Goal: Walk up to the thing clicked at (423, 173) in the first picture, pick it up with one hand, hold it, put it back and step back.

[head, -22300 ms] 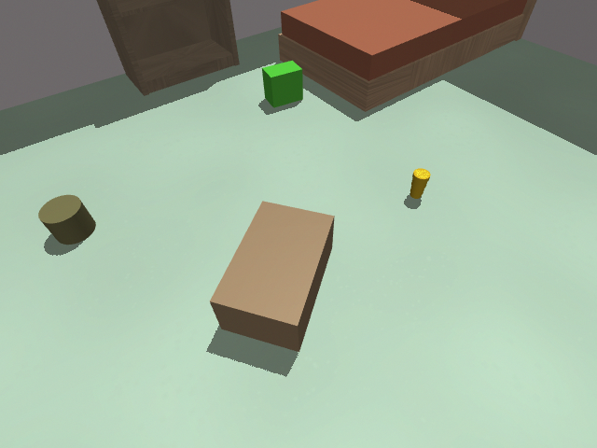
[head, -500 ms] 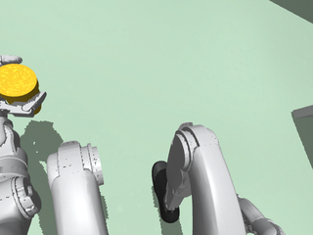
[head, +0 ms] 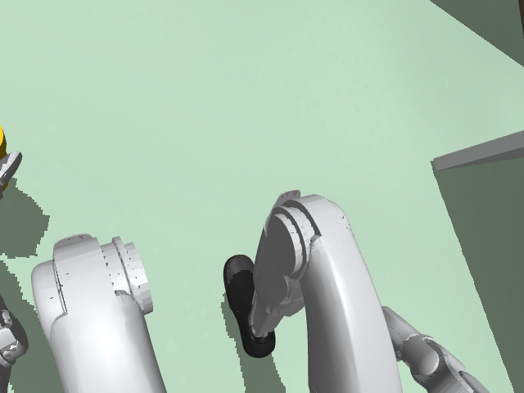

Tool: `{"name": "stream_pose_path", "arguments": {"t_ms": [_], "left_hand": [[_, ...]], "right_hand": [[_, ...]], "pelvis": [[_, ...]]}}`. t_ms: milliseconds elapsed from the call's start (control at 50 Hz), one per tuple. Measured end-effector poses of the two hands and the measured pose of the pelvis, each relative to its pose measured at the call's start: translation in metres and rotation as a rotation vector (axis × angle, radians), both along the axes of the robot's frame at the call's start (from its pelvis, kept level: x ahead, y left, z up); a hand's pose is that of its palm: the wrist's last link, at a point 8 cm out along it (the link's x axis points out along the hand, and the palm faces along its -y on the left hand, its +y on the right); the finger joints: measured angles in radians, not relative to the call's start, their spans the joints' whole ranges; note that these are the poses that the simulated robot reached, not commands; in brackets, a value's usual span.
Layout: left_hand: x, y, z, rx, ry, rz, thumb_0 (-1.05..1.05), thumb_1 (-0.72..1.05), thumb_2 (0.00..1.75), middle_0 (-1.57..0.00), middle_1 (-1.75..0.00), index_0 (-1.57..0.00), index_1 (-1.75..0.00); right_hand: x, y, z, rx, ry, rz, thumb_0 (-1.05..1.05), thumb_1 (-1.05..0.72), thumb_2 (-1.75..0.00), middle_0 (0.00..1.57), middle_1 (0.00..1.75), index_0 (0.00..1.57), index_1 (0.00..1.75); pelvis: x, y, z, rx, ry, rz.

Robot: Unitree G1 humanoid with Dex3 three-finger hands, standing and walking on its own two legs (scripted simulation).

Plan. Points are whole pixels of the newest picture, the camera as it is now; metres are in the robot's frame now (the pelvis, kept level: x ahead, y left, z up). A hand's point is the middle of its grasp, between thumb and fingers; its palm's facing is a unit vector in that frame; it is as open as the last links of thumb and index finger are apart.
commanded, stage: lower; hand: left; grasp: from the side
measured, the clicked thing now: out of the picture +0.44 +0.29 -0.18
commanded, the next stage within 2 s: loosen in 0.76 s
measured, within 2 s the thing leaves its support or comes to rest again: rests again in 1.46 s
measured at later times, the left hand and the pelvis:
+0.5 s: hand out of the picture +0.45 +0.28 -0.18, palm faces +0.35 -0.94 -0.02, open 10.1 cm; pelvis -0.01 +0.01 +0.00, yaw -2 degrees
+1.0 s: hand out of the picture +0.45 +0.27 -0.19, palm faces +0.37 -0.93 +0.01, open 10.1 cm; pelvis -0.01 +0.01 +0.00, yaw -4 degrees
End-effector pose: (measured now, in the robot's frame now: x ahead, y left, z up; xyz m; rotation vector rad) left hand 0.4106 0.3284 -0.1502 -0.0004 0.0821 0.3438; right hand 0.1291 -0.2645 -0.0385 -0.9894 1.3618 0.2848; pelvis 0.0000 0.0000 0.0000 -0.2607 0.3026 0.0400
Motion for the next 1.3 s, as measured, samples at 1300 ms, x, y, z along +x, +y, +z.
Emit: {"name": "stream_pose_path", "arguments": {"t_ms": [1300], "left_hand": [[0.007,-0.01,-0.029,-0.018,-0.046,0.027,0.0,-0.33,0.46,-0.64,-0.58,-0.62,-0.57]], "right_hand": [[-0.005,0.024,0.024,-0.081,0.022,0.138,0.0,-0.92,-0.9,0.2,0.3,0.21,0.3]], "pelvis": [[-0.011,0.011,-0.002,-0.082,-0.098,-0.049]]}}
